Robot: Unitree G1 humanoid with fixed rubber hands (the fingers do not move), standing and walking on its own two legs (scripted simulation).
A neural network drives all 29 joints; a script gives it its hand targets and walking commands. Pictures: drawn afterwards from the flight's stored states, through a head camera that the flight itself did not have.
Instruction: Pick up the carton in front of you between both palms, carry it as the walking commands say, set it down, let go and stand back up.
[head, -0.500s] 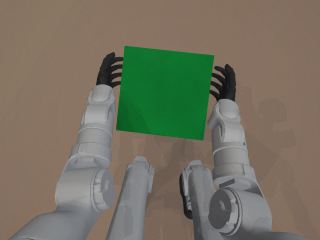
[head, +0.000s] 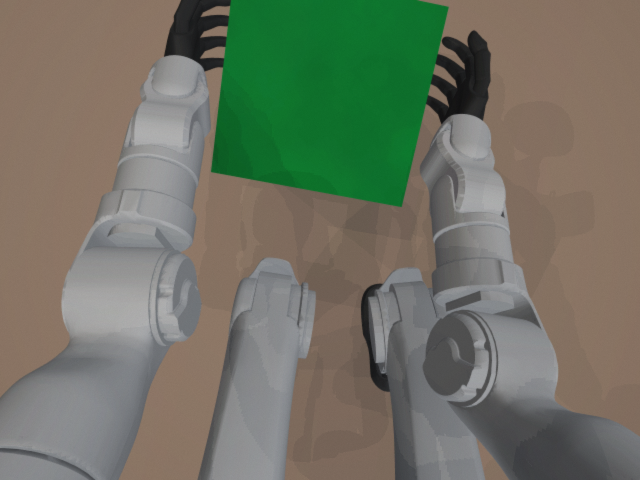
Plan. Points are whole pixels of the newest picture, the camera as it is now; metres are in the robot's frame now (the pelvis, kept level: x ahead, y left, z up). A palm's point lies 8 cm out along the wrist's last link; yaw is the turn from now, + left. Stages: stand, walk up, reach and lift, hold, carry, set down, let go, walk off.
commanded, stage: set down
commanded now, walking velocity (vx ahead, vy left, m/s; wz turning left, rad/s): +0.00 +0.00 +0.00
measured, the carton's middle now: (322, 107) +0.52 +0.06 -0.24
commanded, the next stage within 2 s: none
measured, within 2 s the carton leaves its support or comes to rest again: rests again in 0.64 s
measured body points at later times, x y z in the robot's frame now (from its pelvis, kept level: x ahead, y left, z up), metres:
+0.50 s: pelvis +0.00 +0.00 -0.05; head +0.34 +0.05 +0.23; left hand +0.55 +0.20 -0.20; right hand +0.52 -0.10 -0.20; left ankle +0.11 +0.11 -0.40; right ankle +0.11 -0.12 -0.40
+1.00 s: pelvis +0.01 +0.00 -0.05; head +0.36 +0.05 +0.22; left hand +0.56 +0.21 -0.22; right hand +0.54 -0.10 -0.22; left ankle +0.11 +0.10 -0.40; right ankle +0.11 -0.12 -0.40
